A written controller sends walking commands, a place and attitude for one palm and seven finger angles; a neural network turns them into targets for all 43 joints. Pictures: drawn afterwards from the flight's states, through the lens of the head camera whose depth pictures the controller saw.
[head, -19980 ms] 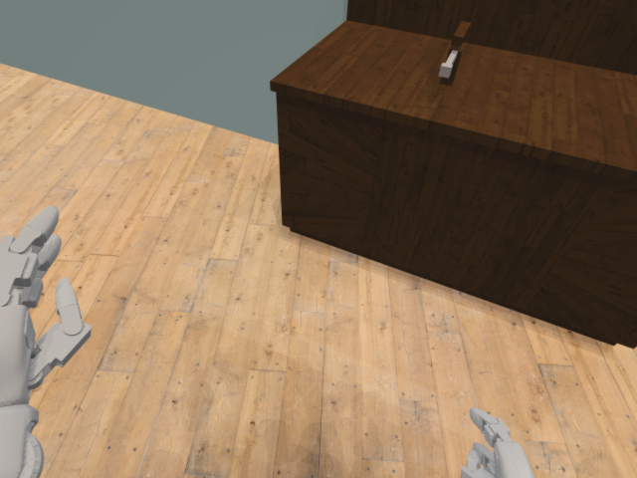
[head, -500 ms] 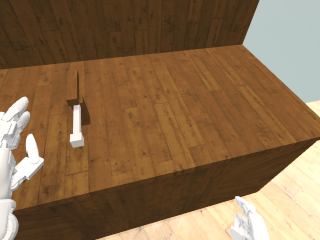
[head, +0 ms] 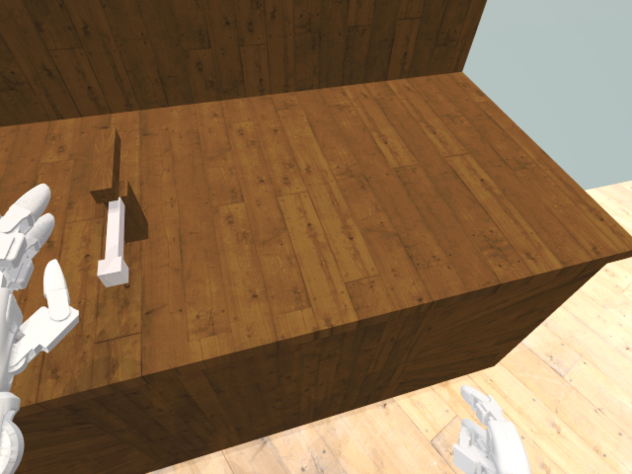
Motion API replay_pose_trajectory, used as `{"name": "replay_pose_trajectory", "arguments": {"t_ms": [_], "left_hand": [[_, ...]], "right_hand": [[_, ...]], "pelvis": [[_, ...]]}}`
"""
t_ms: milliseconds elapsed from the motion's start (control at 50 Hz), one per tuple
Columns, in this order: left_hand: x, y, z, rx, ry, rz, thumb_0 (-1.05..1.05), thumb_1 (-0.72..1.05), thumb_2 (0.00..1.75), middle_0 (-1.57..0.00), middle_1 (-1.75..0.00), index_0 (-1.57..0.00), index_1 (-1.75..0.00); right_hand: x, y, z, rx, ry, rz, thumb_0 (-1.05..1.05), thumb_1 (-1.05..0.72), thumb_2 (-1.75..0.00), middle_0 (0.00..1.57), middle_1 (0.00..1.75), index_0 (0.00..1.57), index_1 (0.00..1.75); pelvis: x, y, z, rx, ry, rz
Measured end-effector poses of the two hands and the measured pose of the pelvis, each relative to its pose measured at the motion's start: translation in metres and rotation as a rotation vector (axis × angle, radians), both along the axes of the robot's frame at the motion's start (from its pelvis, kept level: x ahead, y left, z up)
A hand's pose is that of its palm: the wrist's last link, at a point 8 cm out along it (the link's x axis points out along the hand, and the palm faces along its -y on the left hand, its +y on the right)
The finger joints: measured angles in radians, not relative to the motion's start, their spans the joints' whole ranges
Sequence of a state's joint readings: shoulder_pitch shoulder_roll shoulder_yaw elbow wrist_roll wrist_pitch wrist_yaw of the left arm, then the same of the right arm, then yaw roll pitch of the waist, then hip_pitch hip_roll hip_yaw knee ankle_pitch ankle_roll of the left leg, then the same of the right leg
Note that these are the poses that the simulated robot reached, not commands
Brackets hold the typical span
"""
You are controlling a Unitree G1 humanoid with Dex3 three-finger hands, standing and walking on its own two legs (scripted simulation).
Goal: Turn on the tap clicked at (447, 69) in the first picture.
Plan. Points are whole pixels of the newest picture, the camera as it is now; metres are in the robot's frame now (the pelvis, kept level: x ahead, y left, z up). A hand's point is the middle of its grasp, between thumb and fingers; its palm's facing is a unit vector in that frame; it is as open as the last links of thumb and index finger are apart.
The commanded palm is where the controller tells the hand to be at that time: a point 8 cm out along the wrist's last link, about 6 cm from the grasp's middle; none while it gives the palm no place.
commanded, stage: shuffle to correct the standing spot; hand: left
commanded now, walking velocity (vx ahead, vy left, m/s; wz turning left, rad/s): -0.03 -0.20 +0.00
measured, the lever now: (113, 271) +0.34 +0.30 +0.04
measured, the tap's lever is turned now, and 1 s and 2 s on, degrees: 0 0 0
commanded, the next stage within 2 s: come to a stop and stand still in 0.32 s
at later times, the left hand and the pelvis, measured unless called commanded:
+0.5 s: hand (97, 320) +0.22 +0.22 +0.16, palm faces +0.32 -0.86 -0.40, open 7.4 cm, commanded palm +0.16 +0.26 +0.17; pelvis +0.00 -0.02 -0.01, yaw +0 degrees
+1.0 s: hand out of the picture +0.21 +0.32 +0.16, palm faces +0.41 -0.83 -0.37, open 7.4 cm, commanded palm +0.15 +0.33 +0.17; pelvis -0.01 +0.05 +0.00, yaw +0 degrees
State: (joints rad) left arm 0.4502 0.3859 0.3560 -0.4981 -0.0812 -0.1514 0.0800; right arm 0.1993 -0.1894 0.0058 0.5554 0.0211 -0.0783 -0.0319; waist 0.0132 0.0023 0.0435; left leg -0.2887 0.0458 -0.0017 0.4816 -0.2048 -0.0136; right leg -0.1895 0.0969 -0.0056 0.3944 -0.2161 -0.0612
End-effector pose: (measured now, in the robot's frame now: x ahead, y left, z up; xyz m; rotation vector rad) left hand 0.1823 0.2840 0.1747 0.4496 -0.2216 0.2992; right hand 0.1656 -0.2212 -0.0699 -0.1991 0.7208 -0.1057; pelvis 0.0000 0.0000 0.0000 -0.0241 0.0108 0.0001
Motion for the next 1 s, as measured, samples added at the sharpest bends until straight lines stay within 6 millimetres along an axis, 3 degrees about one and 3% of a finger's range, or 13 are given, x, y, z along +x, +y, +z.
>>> {"name": "replay_pose_trajectory", "arguments": {"t_ms": [240,480,560,620,680,800,840,1000], "left_hand": [[0.001,-0.023,-0.001,-0.007,-0.006,-0.016,0.01,0.89,0.9,-0.21,-0.3,-0.21,-0.3],[-0.002,-0.023,-0.001,0.009,-0.002,-0.019,0.01,0.89,0.9,-0.21,-0.3,-0.21,-0.3],[-0.005,-0.018,-0.006,-0.012,0.011,0.002,0.01,0.89,0.9,-0.21,-0.3,-0.21,-0.3],[0.006,0.011,0.013,0.122,-0.059,0.019,0.01,0.88,0.9,-0.22,-0.3,-0.21,-0.3],[0.01,0.034,0.016,0.091,-0.085,0.081,0.01,0.89,0.9,-0.21,-0.3,-0.21,-0.3],[-0.004,0.018,-0.005,0.004,-0.023,-0.033,0.01,0.89,0.9,-0.2,-0.3,-0.2,-0.3],[-0.01,0.021,-0.011,-0.005,-0.007,-0.056,0.01,0.89,0.9,-0.21,-0.3,-0.2,-0.3],[-0.013,0.073,-0.006,0.007,-0.09,0.058,0.02,0.89,0.9,-0.21,-0.3,-0.21,-0.3]], "right_hand": [[-0.005,-0.035,-0.005,-0.029,0.008,-0.046,0.02,-0.9,-0.9,0.2,0.3,0.21,0.3],[-0.006,-0.034,-0.005,-0.026,0.014,-0.04,0.02,-0.9,-0.9,0.2,0.3,0.21,0.3],[-0.006,-0.027,-0.005,-0.02,0.013,-0.034,0.02,-0.9,-0.9,0.2,0.3,0.21,0.3],[-0.009,-0.019,-0.004,-0.046,0.025,0.022,0.01,-0.9,-0.9,0.2,0.3,0.2,0.3],[-0.01,-0.012,-0.003,-0.02,-0.004,0.04,0.02,-0.9,-0.9,0.2,0.3,0.21,0.3],[-0.018,0.007,0.003,-0.012,-0.051,0.006,0.02,-0.9,-0.9,0.2,0.3,0.21,0.3],[-0.02,0.017,0.005,-0.025,-0.046,0.0,0.02,-0.9,-0.9,0.2,0.3,0.21,0.3],[-0.016,0.062,0.006,-0.027,-0.028,0.061,0.02,-0.9,-0.9,0.2,0.3,0.21,0.3]], "pelvis": [[0.002,-0.019,-0.006,-0.001,-0.002,0.003],[0.0,-0.022,-0.006,-0.002,-0.007,0.002],[0.0,-0.017,-0.005,-0.007,-0.011,0.005],[-0.004,-0.015,-0.002,0.003,-0.009,0.007],[-0.01,-0.004,-0.003,0.005,-0.012,-0.014],[-0.013,0.023,-0.002,0.004,-0.023,-0.02],[-0.013,0.03,-0.002,0.003,-0.024,-0.018],[-0.012,0.054,-0.001,0.001,-0.025,0.002]]}}
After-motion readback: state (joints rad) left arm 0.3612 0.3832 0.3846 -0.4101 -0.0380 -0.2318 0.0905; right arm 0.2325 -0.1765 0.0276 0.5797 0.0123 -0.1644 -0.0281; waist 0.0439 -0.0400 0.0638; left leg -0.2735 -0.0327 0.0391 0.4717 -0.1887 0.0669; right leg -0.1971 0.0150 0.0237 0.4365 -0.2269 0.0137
